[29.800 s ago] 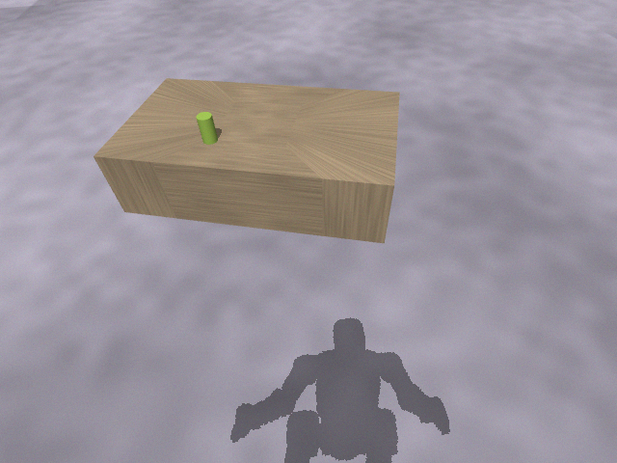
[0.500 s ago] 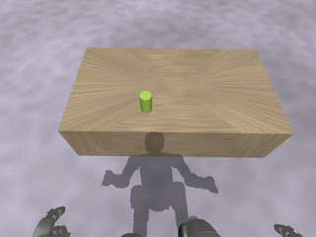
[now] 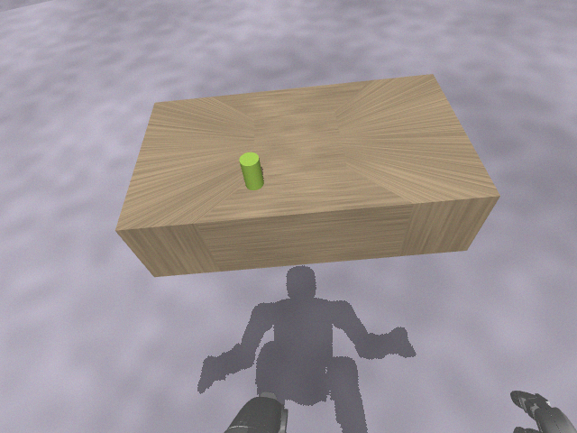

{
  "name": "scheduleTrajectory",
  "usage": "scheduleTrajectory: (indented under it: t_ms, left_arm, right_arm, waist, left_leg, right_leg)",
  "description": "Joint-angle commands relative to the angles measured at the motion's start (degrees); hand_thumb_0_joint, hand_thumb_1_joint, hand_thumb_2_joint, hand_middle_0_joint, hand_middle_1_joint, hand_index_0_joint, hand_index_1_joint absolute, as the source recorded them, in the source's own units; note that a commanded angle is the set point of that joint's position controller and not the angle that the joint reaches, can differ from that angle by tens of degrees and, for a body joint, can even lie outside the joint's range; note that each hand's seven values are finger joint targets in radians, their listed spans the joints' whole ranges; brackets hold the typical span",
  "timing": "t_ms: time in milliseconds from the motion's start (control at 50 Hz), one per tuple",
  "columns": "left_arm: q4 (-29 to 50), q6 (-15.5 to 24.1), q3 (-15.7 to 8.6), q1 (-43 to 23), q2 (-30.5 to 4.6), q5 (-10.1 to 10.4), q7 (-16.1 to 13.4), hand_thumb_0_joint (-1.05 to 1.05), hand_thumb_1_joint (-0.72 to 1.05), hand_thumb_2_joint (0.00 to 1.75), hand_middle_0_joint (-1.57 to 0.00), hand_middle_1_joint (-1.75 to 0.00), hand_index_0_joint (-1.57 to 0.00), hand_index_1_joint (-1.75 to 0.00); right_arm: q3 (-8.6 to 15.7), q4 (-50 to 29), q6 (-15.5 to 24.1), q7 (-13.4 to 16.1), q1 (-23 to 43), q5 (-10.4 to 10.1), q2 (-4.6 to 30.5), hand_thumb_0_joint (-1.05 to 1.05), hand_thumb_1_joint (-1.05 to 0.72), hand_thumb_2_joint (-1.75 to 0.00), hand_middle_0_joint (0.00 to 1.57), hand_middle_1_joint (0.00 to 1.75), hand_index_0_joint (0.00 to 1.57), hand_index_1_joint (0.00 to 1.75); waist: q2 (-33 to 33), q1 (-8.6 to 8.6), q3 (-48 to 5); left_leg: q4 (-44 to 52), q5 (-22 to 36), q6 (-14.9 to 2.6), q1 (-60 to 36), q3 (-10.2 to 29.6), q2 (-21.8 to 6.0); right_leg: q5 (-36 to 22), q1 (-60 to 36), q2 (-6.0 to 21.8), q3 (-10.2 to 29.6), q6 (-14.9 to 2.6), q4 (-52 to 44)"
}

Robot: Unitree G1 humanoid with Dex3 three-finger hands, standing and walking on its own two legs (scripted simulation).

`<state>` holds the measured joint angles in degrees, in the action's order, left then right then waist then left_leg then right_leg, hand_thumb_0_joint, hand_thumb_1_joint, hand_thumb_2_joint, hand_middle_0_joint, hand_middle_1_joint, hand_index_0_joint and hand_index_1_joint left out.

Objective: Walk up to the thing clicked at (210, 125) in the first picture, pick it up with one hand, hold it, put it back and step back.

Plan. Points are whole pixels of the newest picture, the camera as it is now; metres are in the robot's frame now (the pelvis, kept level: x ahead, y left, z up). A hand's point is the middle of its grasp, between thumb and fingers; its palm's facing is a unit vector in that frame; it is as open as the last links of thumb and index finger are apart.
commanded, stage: step back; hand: left
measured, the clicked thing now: (252, 171) +0.91 +0.22 -0.37
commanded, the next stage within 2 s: stand in 1.94 s
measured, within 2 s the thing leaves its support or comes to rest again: neither
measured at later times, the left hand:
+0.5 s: hand out of the picture -0.06 +0.24 -0.14, palm faces +0.10 -0.93 -0.35, open 7.3 cm
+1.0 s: hand out of the picture -0.20 +0.25 -0.14, palm faces +0.12 -0.90 -0.42, open 7.3 cm
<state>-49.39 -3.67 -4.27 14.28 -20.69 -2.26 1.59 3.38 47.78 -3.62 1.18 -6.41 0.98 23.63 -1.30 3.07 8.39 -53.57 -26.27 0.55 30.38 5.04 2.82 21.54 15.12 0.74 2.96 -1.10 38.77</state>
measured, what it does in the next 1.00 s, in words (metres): walks backwards: left foot, then right foot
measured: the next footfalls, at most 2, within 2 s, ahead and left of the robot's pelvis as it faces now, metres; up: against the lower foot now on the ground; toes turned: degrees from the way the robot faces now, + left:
left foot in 0.26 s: -0.08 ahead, +0.11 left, +0.00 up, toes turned +6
right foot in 0.58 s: -0.15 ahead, -0.15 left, +0.00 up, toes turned +5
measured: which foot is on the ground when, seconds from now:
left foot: up 0.00-0.24, down 0.26-0.60, up 0.62-0.86, down 0.88-1.00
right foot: down 0.00-0.28, up 0.30-0.56, down 0.58-1.00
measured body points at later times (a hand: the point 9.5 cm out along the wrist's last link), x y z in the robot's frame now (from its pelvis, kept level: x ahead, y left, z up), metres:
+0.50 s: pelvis -0.15 -0.03 +0.01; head -0.09 -0.01 +0.45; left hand -0.07 +0.29 -0.12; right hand +0.00 -0.33 -0.10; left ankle -0.12 +0.10 -0.72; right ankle -0.19 -0.18 -0.66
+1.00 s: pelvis -0.23 -0.04 +0.00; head -0.22 -0.04 +0.45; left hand -0.21 +0.30 -0.11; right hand -0.15 -0.33 -0.13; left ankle -0.25 +0.08 -0.72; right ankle -0.22 -0.17 -0.70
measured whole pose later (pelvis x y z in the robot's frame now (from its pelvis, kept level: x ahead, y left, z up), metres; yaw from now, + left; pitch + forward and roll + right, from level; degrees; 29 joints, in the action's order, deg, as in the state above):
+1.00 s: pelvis -0.23 -0.04 +0.00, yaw +6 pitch -2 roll +1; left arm -55.5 -0.6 -3.9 11.5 -23.3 -1.4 0.2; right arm 2.6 56.3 0.2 -1.8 -13.7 2.5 19.9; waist 0.5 0.8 4.2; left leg -32.6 -18.5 -1.5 12.2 2.3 2.0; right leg 29.2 19.1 2.1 0.6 -1.1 47.3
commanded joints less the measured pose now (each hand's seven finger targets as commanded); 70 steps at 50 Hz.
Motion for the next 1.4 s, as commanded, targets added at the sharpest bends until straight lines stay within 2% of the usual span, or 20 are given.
scheduleTrajectory:
  t_ms: [0,140,220,260,280,300,360,500,540,580,620,680,800,860,900,940,1100,1140,1180,1380]
  left_arm:
    - [8.43,2.22,-4.34,-12.38,-14.25,-0.19,-2.36,0.00,0.90,0.90,-0.20,-0.30,-0.20,-0.30]
    - [9.23,1.73,-4.27,-3.06,-13.61,-0.37,-4.05,0.00,0.90,0.90,-0.20,-0.30,-0.20,-0.30]
    - [10.16,0.30,-3.61,-5.50,-14.22,1.02,-3.44,0.00,0.90,0.90,-0.20,-0.30,-0.20,-0.30]
    - [11.57,0.04,-2.18,-5.36,-10.76,1.48,-2.81,0.00,0.90,0.90,-0.20,-0.30,-0.20,-0.30]
    - [12.15,-0.11,-2.87,-9.80,-12.03,1.85,-3.38,0.00,0.90,0.90,-0.20,-0.30,-0.20,-0.30]
    - [11.86,-0.22,-3.35,-11.39,-13.66,1.46,-3.66,0.00,0.90,0.90,-0.20,-0.30,-0.20,-0.30]
    - [7.80,-0.13,-3.33,-6.13,-12.50,2.08,-2.88,0.00,0.90,0.90,-0.20,-0.30,-0.20,-0.30]
    - [5.10,3.86,-1.88,-3.81,-10.39,1.46,-2.81,0.00,0.90,0.90,-0.20,-0.30,-0.20,-0.30]
    - [1.17,4.99,-2.07,1.36,-9.65,1.02,-3.30,0.00,0.90,0.90,-0.20,-0.30,-0.20,-0.30]
    - [-0.05,5.76,-4.05,1.40,-17.58,-0.67,-3.57,0.00,0.90,0.90,-0.20,-0.30,-0.20,-0.30]
    - [3.30,5.46,-4.91,-7.56,-23.35,-0.50,-3.62,0.00,0.90,0.90,-0.20,-0.30,-0.20,-0.30]
    - [2.39,6.07,-3.11,-9.97,-16.12,-0.06,-3.53,0.00,0.90,0.90,-0.20,-0.30,-0.20,-0.30]
    - [0.20,6.03,-3.77,-4.39,-16.99,-0.51,-2.80,0.00,0.90,0.90,-0.20,-0.30,-0.20,-0.30]
    - [1.05,4.87,-2.40,-6.44,-15.20,0.10,-2.17,0.00,0.90,0.90,-0.20,-0.30,-0.20,-0.30]
    - [1.46,4.89,-0.39,-5.39,-8.02,1.48,-2.07,0.00,0.90,0.90,-0.20,-0.30,-0.20,-0.30]
    - [0.14,5.26,-2.56,-9.44,-15.98,0.97,-2.22,0.00,0.90,0.90,-0.20,-0.30,-0.20,-0.30]
    - [-4.22,7.31,-2.32,-1.06,-11.48,0.75,-2.45,0.00,0.90,0.90,-0.20,-0.30,-0.20,-0.30]
    - [-5.23,7.73,-4.04,3.46,-17.71,-0.29,-3.19,0.00,0.90,0.90,-0.20,-0.30,-0.20,-0.30]
    - [-2.45,7.46,-4.22,-4.79,-20.06,-0.06,-2.66,0.00,0.90,0.90,-0.20,-0.30,-0.20,-0.30]
    - [-1.53,5.78,-0.84,-11.62,-12.83,1.42,-1.97,0.00,0.90,0.90,-0.20,-0.30,-0.20,-0.30]
  right_arm:
    - [2.63,-2.33,1.98,0.85,-4.71,-0.87,9.50,0.00,-0.90,-0.90,0.20,0.30,0.20,0.30]
    - [1.50,-4.05,3.64,1.45,-3.56,0.34,7.63,0.00,-0.90,-0.90,0.20,0.30,0.20,0.30]
    - [2.40,-0.77,4.06,1.10,-10.53,0.54,7.59,0.00,-0.90,-0.90,0.20,0.30,0.20,0.30]
    - [4.50,-0.96,3.66,1.16,-9.36,1.42,15.35,0.00,-0.90,-0.90,0.20,0.30,0.20,0.30]
    - [4.85,-2.38,3.18,0.64,-5.96,1.04,20.02,0.00,-0.90,-0.90,0.20,0.30,0.20,0.30]
    - [5.36,-3.53,3.69,1.19,-2.12,1.24,21.46,0.00,-0.90,-0.90,0.20,0.30,0.20,0.30]
    - [2.65,-4.35,3.51,1.19,2.01,1.86,13.03,0.00,-0.90,-0.90,0.20,0.30,0.20,0.30]
    - [2.82,-2.70,2.28,0.02,-1.96,1.19,11.89,0.00,-0.90,-0.90,0.20,0.30,0.20,0.30]
    - [2.74,-2.44,1.23,-0.47,0.16,0.63,12.62,0.00,-0.90,-0.90,0.20,0.30,0.20,0.30]
    - [1.15,-4.19,1.29,-0.62,0.43,-0.05,7.27,0.00,-0.90,-0.90,0.20,0.30,0.20,0.30]
    - [2.52,-3.22,1.04,0.11,1.83,0.25,10.45,0.00,-0.90,-0.90,0.20,0.30,0.20,0.30]
    - [2.38,-0.44,1.74,-0.66,1.13,-0.56,10.42,0.00,-0.90,-0.90,0.20,0.30,0.20,0.30]
    - [1.67,0.59,3.51,-1.69,1.08,0.95,8.35,0.00,-0.90,-0.90,0.20,0.30,0.20,0.30]
    - [2.80,3.86,4.95,-1.58,-5.47,1.23,8.20,0.00,-0.90,-0.90,0.20,0.30,0.20,0.30]
    - [4.37,3.95,5.94,-1.05,-5.83,1.87,14.71,0.00,-0.90,-0.90,0.20,0.30,0.20,0.30]
    - [5.01,3.66,5.61,-1.41,-3.04,0.96,17.96,0.00,-0.90,-0.90,0.20,0.30,0.20,0.30]
    - [1.93,3.24,4.54,-1.65,-1.20,-0.07,8.93,0.00,-0.90,-0.90,0.20,0.30,0.20,0.30]
    - [0.37,1.31,4.65,-1.23,-1.49,-0.62,4.03,0.00,-0.90,-0.90,0.20,0.30,0.20,0.30]
    - [2.15,3.43,4.03,-0.47,-3.86,0.44,9.58,0.00,-0.90,-0.90,0.20,0.30,0.20,0.30]
    - [2.29,8.56,5.60,-0.69,-8.13,0.94,7.57,0.00,-0.90,-0.90,0.20,0.30,0.20,0.30]
  waist:
    - [10.15,-5.52,-4.39]
    - [14.34,0.45,-11.56]
    - [10.72,-2.21,-15.39]
    - [-5.94,-1.68,-15.48]
    - [-12.24,-4.07,-12.20]
    - [-14.20,-4.47,-9.38]
    - [-5.04,-0.59,-8.46]
    - [-11.43,-4.23,-13.83]
    - [-9.75,-1.90,-15.75]
    - [7.51,-1.65,-13.32]
    - [11.67,-0.61,-7.75]
    - [6.83,-3.16,-3.89]
    - [12.52,0.52,-5.13]
    - [10.15,-3.33,-8.86]
    - [-9.61,-2.93,-10.14]
    - [-5.87,-3.70,-4.15]
    - [-5.41,0.15,-9.67]
    - [9.54,2.09,-10.85]
    - [6.26,-0.09,-4.89]
    - [6.05,-5.13,-9.04]
  left_leg:
    - [-15.96,1.71,-0.15,-3.35,3.79,4.99]
    - [6.72,-5.64,0.82,-0.26,-0.40,-1.59]
    - [33.94,16.40,-0.87,-14.91,-6.54,-0.83]
    - [31.01,35.83,-7.35,-25.99,14.73,-16.29]
    - [33.54,36.41,-16.29,-16.76,22.07,-25.16]
    - [35.26,33.90,-20.76,-9.07,28.12,-30.43]
    - [29.25,40.19,-14.20,-13.45,7.20,-17.27]
    - [21.63,32.18,-12.55,-28.90,3.72,-14.95]
    - [15.03,29.68,-9.92,-25.13,0.91,-13.07]
    - [5.55,5.59,-3.82,-1.31,-1.06,-4.35]
    - [-3.17,-7.19,-0.35,-7.74,4.59,-4.01]
    - [-5.07,0.08,-0.60,-5.01,3.92,-0.71]
    - [13.76,-3.60,0.57,-6.35,-2.15,-2.19]
    - [35.92,6.12,-1.11,-22.47,-3.92,-1.41]
    - [39.88,1.32,-8.42,-31.93,25.64,-18.31]
    - [40.46,-9.36,-16.38,-14.61,27.63,-22.69]
    - [22.59,19.60,-5.96,-13.07,3.73,-9.47]
    - [6.67,2.75,-1.65,2.32,0.43,1.26]
    - [-0.28,-8.43,-0.99,-2.80,1.80,-3.26]
    - [30.07,18.24,-0.66,-23.53,-4.42,-3.35]
  right_leg:
    - [-15.25,6.90,9.37,5.79,-7.22,-16.81]
    - [-38.20,-17.49,15.29,9.24,-11.13,-7.27]
    - [-38.04,-13.98,11.13,4.37,-6.73,2.78]
    - [-10.62,7.39,1.80,-0.44,-0.94,11.94]
    - [14.36,9.28,-3.53,-0.94,0.33,21.05]
    - [16.33,6.91,-0.86,5.95,0.58,30.46]
    - [9.56,9.44,-5.34,7.21,0.31,35.25]
    - [6.35,5.74,-0.99,-1.78,2.16,-3.57]
    - [-7.66,-3.93,-2.16,-4.90,1.22,-22.94]
    - [-8.88,-13.59,8.34,16.94,-3.08,-18.72]
    - [2.36,9.69,23.54,29.84,-14.61,-22.15]
    - [-13.22,3.48,13.20,11.59,-9.83,-15.92]
    - [4.07,-3.88,12.02,11.63,-8.94,-16.82]
    - [-3.52,0.27,9.95,6.79,-5.96,-7.28]
    - [5.28,18.07,-1.34,-4.38,0.13,9.95]
    - [11.38,9.61,2.68,0.01,-0.46,13.82]
    - [-8.56,-12.50,-1.04,-5.46,-0.71,-16.21]
    - [-4.50,-21.05,14.49,19.72,-5.77,-22.10]
    - [9.64,-4.12,24.26,26.87,-14.14,-25.56]
    - [-17.56,2.48,8.81,0.07,-3.97,-7.06]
